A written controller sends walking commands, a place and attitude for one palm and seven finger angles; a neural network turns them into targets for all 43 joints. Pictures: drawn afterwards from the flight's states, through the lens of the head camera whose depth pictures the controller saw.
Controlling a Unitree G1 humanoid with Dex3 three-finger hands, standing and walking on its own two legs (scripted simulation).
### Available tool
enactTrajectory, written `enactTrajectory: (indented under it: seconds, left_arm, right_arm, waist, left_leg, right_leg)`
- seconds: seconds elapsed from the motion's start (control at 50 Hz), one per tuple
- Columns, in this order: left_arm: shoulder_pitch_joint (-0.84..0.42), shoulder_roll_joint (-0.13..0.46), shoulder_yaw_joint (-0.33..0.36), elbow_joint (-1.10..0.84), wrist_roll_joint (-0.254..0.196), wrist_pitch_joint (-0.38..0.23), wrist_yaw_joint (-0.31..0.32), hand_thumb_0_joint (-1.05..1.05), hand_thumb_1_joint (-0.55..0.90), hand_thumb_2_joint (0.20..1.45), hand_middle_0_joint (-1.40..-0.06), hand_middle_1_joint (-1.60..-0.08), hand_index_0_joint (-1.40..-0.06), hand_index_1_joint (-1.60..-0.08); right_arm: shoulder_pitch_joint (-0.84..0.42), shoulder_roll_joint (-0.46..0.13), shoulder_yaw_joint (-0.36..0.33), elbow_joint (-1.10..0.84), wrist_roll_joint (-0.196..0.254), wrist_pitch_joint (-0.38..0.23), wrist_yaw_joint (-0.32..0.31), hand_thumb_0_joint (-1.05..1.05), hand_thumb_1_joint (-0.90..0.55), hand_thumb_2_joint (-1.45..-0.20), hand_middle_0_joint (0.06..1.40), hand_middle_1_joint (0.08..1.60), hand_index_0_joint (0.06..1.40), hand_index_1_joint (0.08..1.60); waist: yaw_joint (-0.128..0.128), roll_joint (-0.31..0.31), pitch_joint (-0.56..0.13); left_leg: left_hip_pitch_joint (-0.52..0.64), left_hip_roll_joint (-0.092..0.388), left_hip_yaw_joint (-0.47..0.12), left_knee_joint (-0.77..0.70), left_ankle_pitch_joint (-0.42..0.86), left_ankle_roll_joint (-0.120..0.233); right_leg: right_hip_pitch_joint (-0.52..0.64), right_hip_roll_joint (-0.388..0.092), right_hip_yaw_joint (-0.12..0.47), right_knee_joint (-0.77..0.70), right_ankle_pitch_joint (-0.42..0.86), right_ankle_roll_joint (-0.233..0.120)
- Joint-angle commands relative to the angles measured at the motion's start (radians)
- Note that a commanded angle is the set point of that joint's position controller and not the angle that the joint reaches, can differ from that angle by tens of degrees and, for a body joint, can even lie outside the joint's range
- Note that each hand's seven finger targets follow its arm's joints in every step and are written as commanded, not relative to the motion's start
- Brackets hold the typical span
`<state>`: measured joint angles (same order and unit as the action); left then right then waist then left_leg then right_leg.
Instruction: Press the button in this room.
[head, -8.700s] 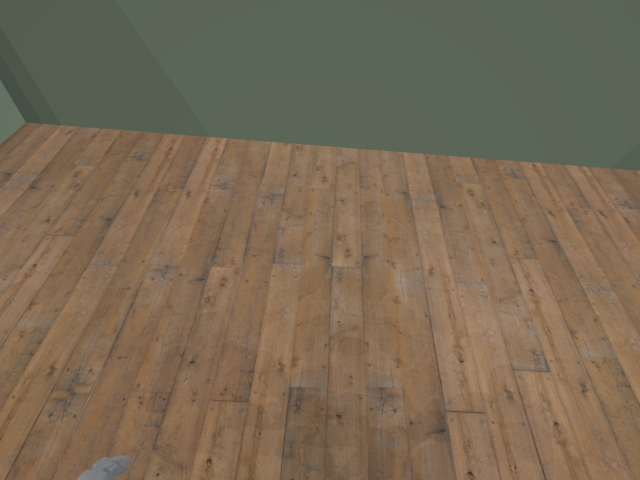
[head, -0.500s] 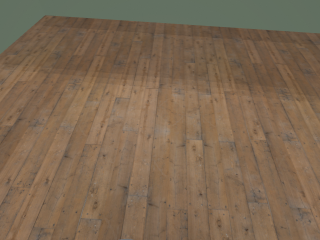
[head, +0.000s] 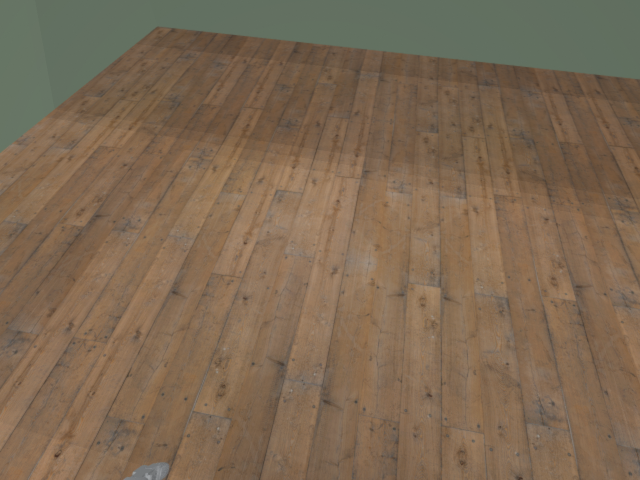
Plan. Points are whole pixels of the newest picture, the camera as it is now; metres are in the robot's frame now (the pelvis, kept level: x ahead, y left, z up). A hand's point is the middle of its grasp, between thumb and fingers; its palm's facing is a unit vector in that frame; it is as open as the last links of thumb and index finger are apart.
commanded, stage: turn or walk to find it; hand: left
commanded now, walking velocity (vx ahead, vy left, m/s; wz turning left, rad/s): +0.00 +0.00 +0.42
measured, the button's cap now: out of the picture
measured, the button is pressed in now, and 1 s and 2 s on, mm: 0 0 0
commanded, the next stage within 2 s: none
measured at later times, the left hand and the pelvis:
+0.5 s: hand out of the picture -0.06 +0.16 -0.16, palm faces +0.30 -0.92 -0.26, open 7.3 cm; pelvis -0.04 -0.04 +0.00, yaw +15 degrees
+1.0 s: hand out of the picture -0.07 +0.23 -0.16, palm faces +0.45 -0.86 -0.25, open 7.3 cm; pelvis -0.07 +0.00 +0.00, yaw +26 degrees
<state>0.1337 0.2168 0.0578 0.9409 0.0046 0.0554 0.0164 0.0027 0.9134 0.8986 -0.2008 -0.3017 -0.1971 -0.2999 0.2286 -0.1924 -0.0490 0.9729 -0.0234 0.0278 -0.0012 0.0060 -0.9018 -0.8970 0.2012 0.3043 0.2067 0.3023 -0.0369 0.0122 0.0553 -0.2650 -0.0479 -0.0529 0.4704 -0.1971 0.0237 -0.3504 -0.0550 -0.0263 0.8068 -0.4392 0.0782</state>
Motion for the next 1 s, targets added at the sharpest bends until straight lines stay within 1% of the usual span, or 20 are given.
enactTrajectory:
  seconds: [0.0,0.02,0.04,0.06,0.08,0.1,0.14,0.2,0.3,0.44,0.52,0.56,0.58,0.6,0.62,0.64,0.66,0.72,0.8,0.98]
  left_arm:
    - [0.085,0.076,0.015,-0.057,-0.002,-0.038,0.01,0.0,0.9,0.9,-0.2,-0.3,-0.2,-0.3]
    - [0.123,0.094,0.021,-0.05,0.0,-0.045,0.013,0.0,0.9,0.9,-0.2,-0.3,-0.2,-0.3]
    - [0.148,0.16,0.034,-0.048,0.013,-0.056,0.02,0.0,0.9,0.9,-0.2,-0.3,-0.2,-0.3]
    - [0.153,0.235,0.048,-0.056,0.023,-0.058,0.023,0.0,0.9,0.9,-0.2,-0.3,-0.2,-0.3]
    - [0.129,0.229,0.043,-0.076,0.014,-0.05,0.025,0.0,0.9,0.9,-0.2,-0.3,-0.2,-0.3]
    - [0.053,0.18,0.044,-0.09,0.011,-0.058,0.03,0.0,0.9,0.9,-0.2,-0.3,-0.2,-0.3]
    - [-0.03,0.136,0.022,-0.107,0.009,-0.056,0.022,0.0,0.9,0.9,-0.2,-0.3,-0.2,-0.3]
    - [0.01,0.106,0.014,-0.097,0.009,-0.068,0.018,0.0,0.9,0.9,-0.2,-0.3,-0.2,-0.3]
    - [0.106,0.115,0.018,-0.061,0.013,-0.07,0.021,0.0,0.9,0.9,-0.2,-0.3,-0.2,-0.3]
    - [0.179,0.17,0.033,-0.019,0.028,-0.062,0.018,0.0,0.9,0.9,-0.2,-0.3,-0.2,-0.3]
    - [0.165,0.193,0.039,-0.004,0.029,-0.055,0.014,0.0,0.9,0.9,-0.2,-0.3,-0.2,-0.3]
    - [0.136,0.184,0.041,-0.002,0.017,-0.048,0.012,0.0,0.9,0.9,-0.2,-0.3,-0.2,-0.3]
    - [0.144,0.147,0.034,-0.015,0.008,-0.041,0.009,0.0,0.9,0.9,-0.2,-0.3,-0.2,-0.3]
    - [0.122,0.081,0.016,-0.054,0.005,-0.034,0.004,0.0,0.9,0.9,-0.2,-0.3,-0.2,-0.3]
    - [0.068,0.096,0.01,-0.066,0.014,-0.019,0.009,0.0,0.9,0.9,-0.2,-0.3,-0.2,-0.3]
    - [0.045,0.097,0.015,-0.058,0.016,-0.011,0.009,0.0,0.9,0.9,-0.2,-0.3,-0.2,-0.3]
    - [0.035,0.1,0.022,-0.048,0.017,-0.007,0.005,0.0,0.9,0.9,-0.2,-0.3,-0.2,-0.3]
    - [0.087,0.107,0.023,-0.015,0.017,-0.017,-0.008,0.0,0.9,0.9,-0.2,-0.3,-0.2,-0.3]
    - [0.077,0.105,0.019,-0.022,0.013,-0.021,-0.002,0.0,0.9,0.9,-0.2,-0.3,-0.2,-0.3]
    - [-0.023,0.076,0.009,-0.083,0.004,-0.025,0.006,0.0,0.9,0.9,-0.2,-0.3,-0.2,-0.3]
  right_arm:
    - [-0.007,-0.194,-0.057,-0.071,0.0,-0.007,-0.012,0.0,-0.9,-0.9,0.2,0.3,0.2,0.3]
    - [-0.014,-0.177,-0.055,-0.074,0.006,-0.007,-0.009,0.0,-0.9,-0.9,0.2,0.3,0.2,0.3]
    - [0.003,-0.123,-0.049,-0.082,0.016,-0.007,-0.004,0.0,-0.9,-0.9,0.2,0.3,0.2,0.3]
    - [-0.018,-0.086,-0.042,-0.115,0.013,-0.007,-0.003,0.0,-0.9,-0.9,0.2,0.3,0.2,0.3]
    - [-0.037,-0.139,-0.059,-0.114,0.005,0.006,-0.003,0.0,-0.9,-0.9,0.2,0.3,0.2,0.3]
    - [-0.007,-0.143,-0.063,-0.081,-0.004,0.022,0.0,0.0,-0.9,-0.9,0.2,0.3,0.2,0.3]
    - [0.038,-0.122,-0.064,-0.04,-0.005,0.035,0.011,0.0,-0.9,-0.9,0.2,0.3,0.2,0.3]
    - [0.073,-0.104,-0.059,-0.017,-0.001,0.036,0.017,0.0,-0.9,-0.9,0.2,0.3,0.2,0.3]
    - [0.012,-0.113,-0.056,-0.026,-0.003,0.04,0.015,0.0,-0.9,-0.9,0.2,0.3,0.2,0.3]
    - [-0.092,-0.09,-0.03,-0.054,0.011,0.023,0.011,0.0,-0.9,-0.9,0.2,0.3,0.2,0.3]
    - [-0.061,-0.086,-0.022,-0.055,0.019,0.008,0.007,0.0,-0.9,-0.9,0.2,0.3,0.2,0.3]
    - [0.002,-0.111,-0.026,-0.04,0.016,-0.005,0.008,0.0,-0.9,-0.9,0.2,0.3,0.2,0.3]
    - [0.029,-0.17,-0.038,-0.036,0.013,-0.015,0.008,0.0,-0.9,-0.9,0.2,0.3,0.2,0.3]
    - [0.058,-0.266,-0.061,-0.042,0.006,-0.016,0.002,0.0,-0.9,-0.9,0.2,0.3,0.2,0.3]
    - [0.079,-0.294,-0.063,-0.03,0.004,-0.005,-0.003,0.0,-0.9,-0.9,0.2,0.3,0.2,0.3]
    - [0.041,-0.259,-0.054,-0.029,0.001,-0.006,-0.011,0.0,-0.9,-0.9,0.2,0.3,0.2,0.3]
    - [-0.014,-0.238,-0.048,-0.044,-0.001,-0.007,-0.018,0.0,-0.9,-0.9,0.2,0.3,0.2,0.3]
    - [-0.075,-0.198,-0.03,-0.067,0.005,-0.019,-0.022,0.0,-0.9,-0.9,0.2,0.3,0.2,0.3]
    - [-0.016,-0.194,-0.035,-0.057,0.01,-0.028,-0.023,0.0,-0.9,-0.9,0.2,0.3,0.2,0.3]
    - [0.028,-0.196,-0.05,-0.055,-0.003,-0.015,-0.019,0.0,-0.9,-0.9,0.2,0.3,0.2,0.3]
  waist:
    - [0.047,0.13,-0.107]
    - [0.066,0.085,-0.129]
    - [0.076,-0.095,-0.151]
    - [0.092,-0.329,-0.106]
    - [0.089,-0.218,-0.084]
    - [0.052,-0.248,-0.038]
    - [0.003,-0.13,0.031]
    - [0.006,-0.158,0.019]
    - [0.047,-0.162,0.005]
    - [0.092,-0.194,-0.048]
    - [0.07,-0.22,-0.093]
    - [0.022,-0.153,-0.12]
    - [0.006,0.023,-0.146]
    - [-0.016,0.316,-0.105]
    - [-0.034,0.236,-0.098]
    - [-0.022,0.202,-0.058]
    - [-0.003,0.236,-0.013]
    - [0.036,0.136,-0.022]
    - [0.025,0.1,-0.079]
    - [-0.002,0.148,-0.073]
  left_leg:
    - [-0.002,0.219,-0.282,-0.063,0.287,0.11]
    - [-0.072,0.178,-0.259,-0.017,0.195,0.069]
    - [-0.234,0.092,-0.167,0.117,-0.01,0.008]
    - [-0.363,-0.032,-0.003,0.345,-0.339,-0.053]
    - [-0.307,0.009,-0.036,0.53,-0.374,-0.05]
    - [-0.301,0.04,-0.077,0.625,-0.314,-0.047]
    - [-0.294,0.05,-0.032,0.743,-0.198,-0.061]
    - [-0.3,0.059,0.0,0.769,-0.116,-0.087]
    - [-0.316,0.089,0.007,0.713,-0.127,-0.106]
    - [-0.191,0.092,0.089,0.387,-0.271,-0.095]
    - [-0.072,0.071,0.136,0.19,-0.232,-0.072]
    - [0.106,0.079,0.135,-0.033,-0.023,-0.056]
    - [0.243,0.182,-0.005,-0.125,0.072,-0.02]
    - [0.288,0.42,-0.303,-0.167,0.365,0.081]
    - [0.196,0.473,-0.288,-0.165,0.395,0.154]
    - [0.117,0.423,-0.242,-0.189,0.287,0.156]
    - [0.083,0.37,-0.225,-0.193,0.234,0.137]
    - [0.125,0.282,-0.137,-0.161,0.339,0.11]
    - [0.213,0.276,-0.137,-0.135,0.493,0.124]
    - [0.149,0.278,-0.271,-0.107,0.438,0.157]
  right_leg:
    - [0.154,0.026,-0.017,-0.283,0.144,-0.016]
    - [0.269,0.0,-0.002,-0.416,0.234,-0.023]
    - [0.416,-0.165,0.148,-0.505,0.21,-0.069]
    - [0.386,-0.398,0.375,-0.545,0.284,-0.184]
    - [0.222,-0.45,0.347,-0.558,0.299,-0.245]
    - [0.136,-0.382,0.29,-0.591,0.173,-0.233]
    - [0.074,-0.277,0.143,-0.573,0.158,-0.18]
    - [0.131,-0.226,0.026,-0.543,0.296,-0.151]
    - [0.202,-0.267,0.043,-0.545,0.287,-0.178]
    - [0.271,-0.317,0.005,-0.46,0.522,-0.226]
    - [0.264,-0.32,-0.029,-0.384,0.59,-0.208]
    - [0.164,-0.287,-0.098,-0.276,0.492,-0.135]
    - [0.019,-0.213,-0.145,-0.116,0.323,-0.077]
    - [-0.225,-0.084,-0.169,0.081,-0.147,-0.002]
    - [-0.193,-0.076,-0.072,0.199,-0.197,-0.013]
    - [-0.178,-0.086,-0.031,0.245,-0.143,-0.018]
    - [-0.201,-0.081,-0.016,0.282,-0.082,-0.014]
    - [-0.206,-0.059,-0.008,0.32,0.044,0.0]
    - [-0.205,-0.051,0.005,0.294,0.062,0.02]
    - [-0.089,-0.005,0.008,0.03,-0.019,0.007]
